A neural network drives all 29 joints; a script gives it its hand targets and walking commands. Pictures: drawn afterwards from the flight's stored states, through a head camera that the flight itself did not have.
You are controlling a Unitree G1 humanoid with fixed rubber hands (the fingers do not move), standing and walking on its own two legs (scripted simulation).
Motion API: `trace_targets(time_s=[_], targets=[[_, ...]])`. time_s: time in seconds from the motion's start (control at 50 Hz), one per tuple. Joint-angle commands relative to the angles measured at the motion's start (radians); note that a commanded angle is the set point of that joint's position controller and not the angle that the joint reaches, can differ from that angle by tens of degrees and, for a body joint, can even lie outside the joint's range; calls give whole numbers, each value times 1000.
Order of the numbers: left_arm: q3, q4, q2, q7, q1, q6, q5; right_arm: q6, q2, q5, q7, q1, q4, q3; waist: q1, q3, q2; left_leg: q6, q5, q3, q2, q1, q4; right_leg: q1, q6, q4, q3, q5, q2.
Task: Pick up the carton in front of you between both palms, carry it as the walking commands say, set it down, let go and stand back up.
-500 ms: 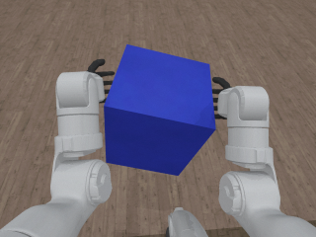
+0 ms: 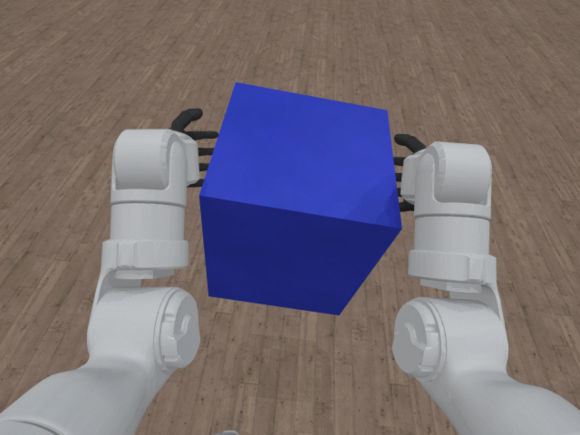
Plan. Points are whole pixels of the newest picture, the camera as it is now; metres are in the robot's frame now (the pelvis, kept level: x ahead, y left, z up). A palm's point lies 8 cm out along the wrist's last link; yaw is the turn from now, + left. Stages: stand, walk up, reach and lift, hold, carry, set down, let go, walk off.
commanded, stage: carry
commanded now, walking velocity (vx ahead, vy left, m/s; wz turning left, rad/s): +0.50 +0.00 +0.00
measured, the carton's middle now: (292, 209) +0.41 +0.02 +0.09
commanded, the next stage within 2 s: none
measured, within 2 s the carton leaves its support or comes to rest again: neither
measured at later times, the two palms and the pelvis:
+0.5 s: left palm (229, 109) +0.65 +0.14 +0.10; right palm (379, 123) +0.65 -0.15 +0.09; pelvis +0.34 -0.01 +0.03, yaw +1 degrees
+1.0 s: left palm (226, 41) +0.87 +0.18 +0.13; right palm (353, 59) +0.85 -0.11 +0.12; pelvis +0.58 +0.05 +0.02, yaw -2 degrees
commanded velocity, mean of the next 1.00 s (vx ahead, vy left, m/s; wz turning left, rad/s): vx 0.28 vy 0.00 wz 0.00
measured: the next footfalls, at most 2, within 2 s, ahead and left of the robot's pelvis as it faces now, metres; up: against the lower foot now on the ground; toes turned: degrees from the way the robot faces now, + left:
right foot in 0.36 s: +0.41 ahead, -0.09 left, +0.00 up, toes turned -8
left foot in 0.74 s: +0.67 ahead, +0.13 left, +0.00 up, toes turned -8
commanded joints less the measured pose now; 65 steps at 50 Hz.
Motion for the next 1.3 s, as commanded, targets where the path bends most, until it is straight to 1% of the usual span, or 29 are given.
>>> trace_targets(time_s=[0.0, 0.02, 0.08, 0.12, 0.14, 0.24, 0.3, 0.32, 0.34, 0.36, 0.38, 0.4, 0.42, 0.44, 0.54, 0.62, 0.66, 0.7, 0.72, 0.74, 0.76, 0.78, 0.8, 0.84, 0.9, 0.96, 1.04, 1.08, 1.28], targets=[[-442, 50, -1212, -294, -634, 61, -426, -67, 1025, 485, 259, -783, -125, 443, -109, -466, 145, 163, 442, -578, 339, 818, -205, -539, -9, 297, 54, 42, 5], [-435, -2, -1221, -281, -645, 53, -404, -70, 1079, 523, 275, -825, -136, 464, -91, -446, 82, 105, 472, -485, 303, 773, -215, -523, -12, 239, 53, 104, -13], [-452, -108, -1209, -253, -625, 30, -378, -96, 1179, 583, 298, -817, -211, 499, -76, -474, 113, 59, 488, -365, 276, 718, -255, -421, -3, 97, 33, 175, -27], [-466, -67, -1207, -235, -529, 21, -339, -113, 1177, 589, 308, -797, -231, 507, -97, -458, 154, 81, 477, -328, 271, 727, -270, -433, -6, -20, 3, 188, -17], [-465, -50, -1215, -233, -470, 9, -311, -115, 1186, 595, 309, -807, -215, 534, -95, -441, 121, 80, 503, -282, 260, 721, -283, -431, -3, -94, -14, 207, -13], [-534, -99, -1242, -236, -342, -20, -301, -145, 1231, 561, 327, -589, -194, 548, -81, -384, 189, 7, 781, -101, 165, 714, -250, -238, -10, -498, -150, 470, 73], [-601, -134, -1276, -253, -239, -32, -306, -154, 1233, 528, 329, -459, -247, 588, -49, -444, 187, -44, 956, -6, 157, 644, -104, 109, -48, -667, -241, 630, 111], [-623, -177, -1295, -265, -192, -38, -307, -164, 1206, 499, 319, -432, -316, 623, -18, -512, 168, -75, 859, 4, 134, 532, 22, 341, -75, -672, -186, 628, 58], [-627, -194, -1290, -271, -148, -43, -309, -163, 1205, 507, 319, -456, -359, 643, 16, -578, 22, -107, 474, -37, 91, 277, 234, 618, -129, -594, 81, 815, -147], [-623, -239, -1265, -280, -102, -47, -300, -156, 1221, 493, 317, -359, -366, 668, -11, -629, -214, -125, -289, -63, -21, -5, 422, 848, -224, -566, 399, 1021, -385], [-642, -244, -1262, -286, -52, -45, -304, -157, 1217, 490, 319, -292, -373, 684, 22, -616, -207, -132, -349, -122, -50, -185, 630, 919, -341, -597, 512, 860, -423], [-672, -293, -1283, -289, -2, -53, -303, -167, 1221, 487, 320, -276, -458, 713, 29, -606, -183, -104, -301, -152, 11, -242, 622, 883, -327, -626, 438, 796, -387], [-711, -349, -1301, -297, 9, -60, -313, -175, 1185, 467, 311, -245, -482, 705, 8, -526, -73, -101, -233, -163, 61, -231, 541, 756, -261, -647, 340, 817, -333], [-730, -396, -1312, -308, 42, -62, -338, -180, 1204, 480, 301, -238, -536, 752, -4, -486, -33, -104, -171, -152, 71, -171, 432, 658, -191, -678, 261, 820, -295], [-844, -586, -1292, -344, 180, -65, -403, -214, 1175, 423, 272, 103, -627, 841, 3, -435, -102, -118, -122, -53, 57, -71, 138, 533, -144, -739, 82, 770, -232], [-863, -555, -1217, -363, 337, -57, -387, -197, 1139, 397, 274, 219, -670, 853, -2, -332, -163, -117, 56, 32, 26, 20, -65, 448, -99, -713, -58, 1011, -192], [-840, -537, -1195, -364, 375, -45, -384, -179, 1112, 416, 288, 231, -654, 865, 1, -304, -132, -123, 181, 63, -2, 99, -205, 427, -78, -644, -101, 991, -166], [-842, -531, -1171, -362, 372, -35, -366, -166, 1066, 424, 303, 226, -646, 873, -2, -299, -98, -119, 387, 108, -7, 317, -341, 325, -17, -513, -179, 843, -95], [-847, -513, -1148, -359, 347, -26, -365, -156, 1065, 436, 313, 223, -633, 855, -18, -324, -84, -78, 532, 19, 90, 508, -286, 164, 21, -430, -167, 715, -90], [-826, -484, -1135, -359, 368, -16, -347, -148, 1032, 431, 315, 187, -643, 844, -26, -409, 107, -6, 864, -207, 294, 743, -197, -39, 50, -258, -146, 404, -58], [-838, -478, -1147, -359, 336, -8, -350, -139, 1012, 438, 316, 178, -624, 825, -28, -412, 242, 51, 998, -360, 403, 756, -244, -113, 56, -164, -72, -45, 11], [-835, -445, -1163, -358, 341, 3, -369, -139, 1000, 448, 323, 211, -588, 831, -28, -416, 247, 140, 878, -399, 441, 747, -266, -174, 47, -60, -46, -108, 18], [-845, -457, -1151, -356, 322, -2, -345, -146, 1044, 453, 329, 200, -577, 834, -25, -397, 171, 112, 681, -376, 428, 675, -318, -170, 34, -99, -1, -102, -25], [-875, -495, -1192, -357, 261, -17, -365, -147, 1091, 460, 333, 149, -588, 825, -23, -394, 132, 29, 509, -235, 339, 556, -363, -58, 30, -286, 8, -26, -52], [-898, -530, -1248, -343, 240, -39, -390, -163, 1125, 481, 339, 123, -632, 845, -25, -404, 168, -5, 333, -140, 282, 487, -376, 34, 33, -455, -61, 73, -8], [-891, -501, -1221, -333, 290, -43, -364, -162, 1101, 478, 342, 145, -611, 856, -24, -361, 139, -45, 53, -67, 236, 375, -386, 138, 31, -577, -82, 316, -40], [-843, -435, -1205, -354, 298, -40, -336, -167, 1105, 457, 352, 142, -527, 861, -25, -296, 25, -74, 83, -46, 201, 317, -311, 125, 26, -598, -31, 412, -125], [-813, -336, -1190, -366, 348, -45, -317, -167, 1088, 445, 352, 138, -484, 864, -27, -269, 7, -81, 321, -47, 179, 353, -234, 88, 20, -561, -19, 504, -140], [-795, -249, -1242, -401, 308, -237, -299, -363, 1129, 389, 365, 151, -406, 847, -24, -335, 1, -71, 431, -48, 170, 365, -115, 111, -4, -491, -18, 672, -125]])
